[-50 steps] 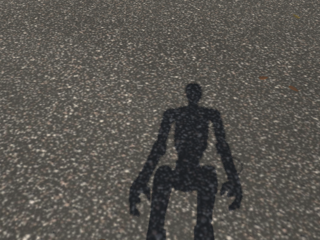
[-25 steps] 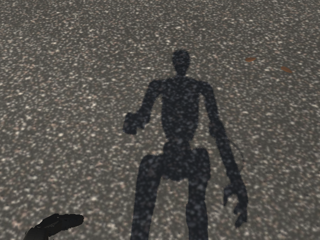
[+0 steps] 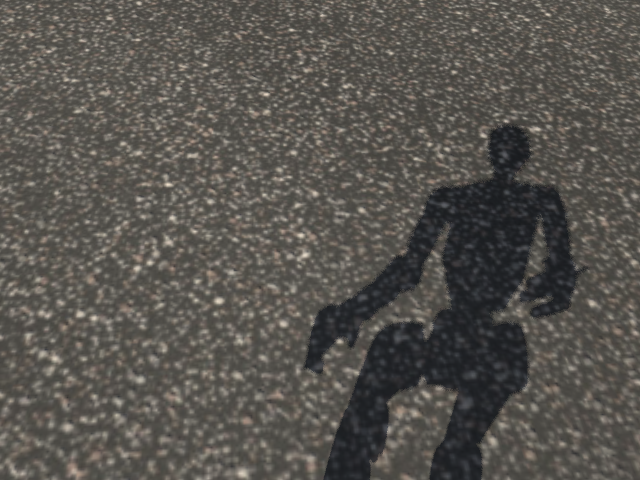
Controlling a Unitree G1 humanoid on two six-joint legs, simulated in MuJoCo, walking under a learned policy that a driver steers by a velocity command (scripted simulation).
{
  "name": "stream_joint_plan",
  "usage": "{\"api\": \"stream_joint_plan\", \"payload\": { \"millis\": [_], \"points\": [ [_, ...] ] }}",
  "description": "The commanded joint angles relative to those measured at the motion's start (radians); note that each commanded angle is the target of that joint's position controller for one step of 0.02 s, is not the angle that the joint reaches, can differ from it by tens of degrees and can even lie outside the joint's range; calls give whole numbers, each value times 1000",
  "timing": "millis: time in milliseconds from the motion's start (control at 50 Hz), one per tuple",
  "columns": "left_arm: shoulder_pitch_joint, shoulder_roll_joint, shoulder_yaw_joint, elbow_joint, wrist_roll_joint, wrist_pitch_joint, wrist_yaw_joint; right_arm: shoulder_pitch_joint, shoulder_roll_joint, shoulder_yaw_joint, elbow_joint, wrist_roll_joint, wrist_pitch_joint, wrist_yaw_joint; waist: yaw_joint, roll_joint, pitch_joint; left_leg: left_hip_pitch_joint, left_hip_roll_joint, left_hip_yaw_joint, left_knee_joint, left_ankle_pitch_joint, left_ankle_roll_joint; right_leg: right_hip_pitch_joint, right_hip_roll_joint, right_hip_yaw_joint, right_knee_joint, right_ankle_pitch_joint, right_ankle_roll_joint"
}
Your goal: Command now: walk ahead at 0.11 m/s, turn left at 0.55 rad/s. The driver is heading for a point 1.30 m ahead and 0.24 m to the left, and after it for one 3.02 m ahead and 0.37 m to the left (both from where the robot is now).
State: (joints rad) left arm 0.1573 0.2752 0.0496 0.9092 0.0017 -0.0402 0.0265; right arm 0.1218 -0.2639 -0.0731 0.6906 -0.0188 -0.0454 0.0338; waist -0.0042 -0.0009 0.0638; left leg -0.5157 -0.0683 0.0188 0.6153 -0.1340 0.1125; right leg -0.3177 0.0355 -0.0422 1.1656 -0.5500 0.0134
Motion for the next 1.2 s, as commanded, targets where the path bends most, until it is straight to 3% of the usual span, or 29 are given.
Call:
{"api": "stream_joint_plan", "payload": {
  "millis": [20, 40, 100, 200, 300, 340, 380, 400, 420, 440, 460, 480, 500, 540, 600, 660, 740, 820, 860, 900, 920, 940, 960, 980, 1000, 1020, 1100, 1160, 1200],
  "points": [
    [44, 116, 26, -79, -9, -2, -11, 54, -145, -38, -80, 22, 9, -14, 10, -34, -209, 416, 316, -483, -268, 332, 210, -348, -32, 149, 168, 30, 3],
    [43, 132, 34, -80, 1, 15, -3, 42, -126, -32, -87, 33, 14, -18, 26, -21, -190, 316, 278, -444, -299, 142, 172, -299, -66, 148, 61, 87, -3],
    [23, 100, 33, -94, 9, 30, -7, 35, -152, -45, -108, 19, 22, -35, 36, 78, -168, 183, 179, -414, -387, -222, 135, -190, -52, 111, -152, 207, 4],
    [-85, 90, 32, -135, 7, -4, -2, 105, -176, -54, -100, 30, 15, -72, -14, 116, -173, 250, 191, -470, -398, -322, 125, -213, -38, 141, -404, 293, 34],
    [-125, 98, 35, -158, -9, -43, -13, 132, -179, -54, -95, 35, 24, -72, -33, 146, -152, 257, 182, -511, -381, -378, 110, -154, -13, 135, -533, 290, 26],
    [-110, 104, 38, -162, -18, -59, -20, 134, -175, -52, -96, 36, 29, -68, -24, 154, -141, 235, 177, -533, -362, -400, 108, -87, -3, 126, -592, 268, 7],
    [-34, 104, 45, -144, -27, -73, -24, 106, -155, -42, -103, 39, 36, -66, 30, 144, -129, 159, 147, -535, -314, -439, 82, 71, -10, 109, -722, 325, -18],
    [34, 119, 54, -124, -27, -74, -21, 92, -130, -33, -110, 38, 38, -66, 65, 117, -128, 71, 110, -509, -246, -455, 48, 199, -46, 116, -782, 334, -35],
    [150, 170, 69, -101, -16, -73, -14, 91, -68, -14, -117, 38, 36, -65, 102, 16, -171, -72, 42, -406, -23, -497, -12, 373, -199, 251, -827, 241, -79],
    [206, 234, 75, -100, 9, -64, -13, 112, -11, 2, -137, 46, 27, -62, 84, -157, -170, -260, -75, -231, 227, -461, -48, 466, -375, 538, -923, 7, -158],
    [170, 258, 87, -99, 23, -68, -22, 82, -95, -13, -180, 50, 10, -57, 55, -220, -71, -409, 14, -216, 348, -404, -50, 384, -471, 720, -977, -159, -230],
    [118, 187, 71, -124, 4, -70, -21, 81, -149, -26, -160, 42, 8, -54, 51, -167, -15, -438, 59, -215, 408, -322, -65, 359, -429, 642, -985, -153, -221],
    [95, 143, 57, -132, -8, -67, -18, 99, -152, -32, -135, 36, 11, -51, 45, -141, -5, -431, 70, -204, 438, -249, -80, 357, -370, 535, -981, -51, -178],
    [91, 124, 46, -134, -1, -61, -15, 99, -125, -30, -126, 34, 9, -41, 43, -118, -12, -397, 99, -181, 479, -131, -95, 332, -309, 367, -989, 176, -138],
    [142, 121, 41, -112, 12, -68, -17, 74, -81, -20, -143, 44, 2, -31, 59, -104, -27, -371, 112, -145, 507, -1, -109, 306, -265, 196, -990, 426, -138],
    [186, 120, 35, -89, 11, -65, -22, 22, -63, -12, -166, 43, 0, -28, 74, -98, -9, -350, 109, -135, 397, 74, -120, 295, -256, 117, -994, 576, -156],
    [238, 140, 27, -57, -7, -54, -24, -106, -24, 11, -205, 40, -15, -1, 107, -95, 37, -269, 112, -47, 150, 158, -109, 300, -259, 50, -1003, 633, -158],
    [308, 164, 26, -18, -24, -36, -29, -202, -13, 22, -237, 48, -30, 30, 119, -92, 67, -211, 94, 33, 2, 61, -72, 391, -303, 44, -973, 755, -172],
    [305, 194, 32, -9, -30, -26, -26, -171, -48, 8, -237, 44, -33, 34, 64, -136, 17, -69, 42, 67, -50, -21, -27, 427, -311, 20, -875, 1102, -160],
    [276, 207, 32, -8, -32, -19, -14, 89, -127, -31, -163, 32, -34, 21, -97, -143, -151, 325, 4, 69, -162, 152, 40, 358, -264, -32, -573, 1369, -107],
    [253, 177, 20, -48, -11, -34, -10, 257, -193, -48, -119, 9, -25, 0, -159, -76, -293, 691, 160, -95, -74, 427, 91, 99, -219, -33, -309, 1065, -65],
    [389, 35, -30, -70, 13, -54, -32, 272, -269, -47, -106, -11, -22, -9, -64, 229, -493, 1054, 517, -579, -80, 707, 302, -281, -30, 2, 100, -7, 6],
    [346, 162, 6, -29, -9, -68, -38, 311, -186, -34, -104, -6, -13, -15, -128, 112, -608, 1007, 500, -608, -110, 776, 299, -267, -38, 190, 203, -110, 4],
    [236, 176, 15, -82, -39, -66, -38, 226, -161, -17, -95, 0, -12, -14, -100, 126, -426, 875, 449, -408, -127, 869, 248, -334, -91, 160, 194, -60, 4],
    [182, 139, 6, -96, -33, -64, -30, 160, -130, -9, -84, 17, -16, -14, -65, 68, -292, 714, 379, -311, -171, 808, 199, -352, -122, 121, 112, 6, 7],
    [168, 126, 9, -93, -21, -54, -20, 103, -106, -2, -81, 22, -20, -13, -28, 33, -208, 583, 338, -259, -220, 735, 172, -335, -138, 102, 51, 61, 18],
    [281, 42, -1, -60, -12, 6, -8, -12, -80, 4, -48, -1, -41, -5, 86, 75, -167, 260, 286, -82, -345, 712, 161, -80, -138, 79, -142, 200, 58],
    [196, 46, -4, -90, 0, 18, -6, -25, -106, -3, -4, -10, -44, -18, 64, 116, -155, 221, 270, 5, -362, 623, 132, -36, -136, 74, -320, 360, 55],
    [123, 80, 5, -126, -6, 23, -12, -4, -143, -14, 19, -7, -30, -32, 35, 114, -141, 250, 294, 3, -375, 515, 131, -62, -128, 67, -355, 415, 46]
  ]
}}
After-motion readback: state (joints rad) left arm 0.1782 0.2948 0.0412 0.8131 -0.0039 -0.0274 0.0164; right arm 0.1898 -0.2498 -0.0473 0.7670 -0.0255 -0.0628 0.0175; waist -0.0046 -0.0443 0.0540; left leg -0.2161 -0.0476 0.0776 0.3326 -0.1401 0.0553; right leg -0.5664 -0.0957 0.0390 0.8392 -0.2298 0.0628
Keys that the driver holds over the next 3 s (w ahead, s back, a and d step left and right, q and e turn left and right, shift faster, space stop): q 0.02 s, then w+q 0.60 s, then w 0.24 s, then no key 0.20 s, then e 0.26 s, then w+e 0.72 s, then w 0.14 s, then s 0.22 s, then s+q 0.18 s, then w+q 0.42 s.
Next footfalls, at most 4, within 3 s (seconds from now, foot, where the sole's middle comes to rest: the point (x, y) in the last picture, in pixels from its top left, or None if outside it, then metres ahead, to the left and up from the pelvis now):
0.42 right None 0.22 -0.16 -0.75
0.92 left None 0.42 0.21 -0.75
1.38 right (309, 406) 0.58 0.03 -0.75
1.88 left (191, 334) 0.75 0.29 -0.75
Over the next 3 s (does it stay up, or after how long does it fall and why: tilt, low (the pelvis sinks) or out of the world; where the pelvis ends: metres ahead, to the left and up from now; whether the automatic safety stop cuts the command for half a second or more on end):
stays up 0.96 0.20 0.04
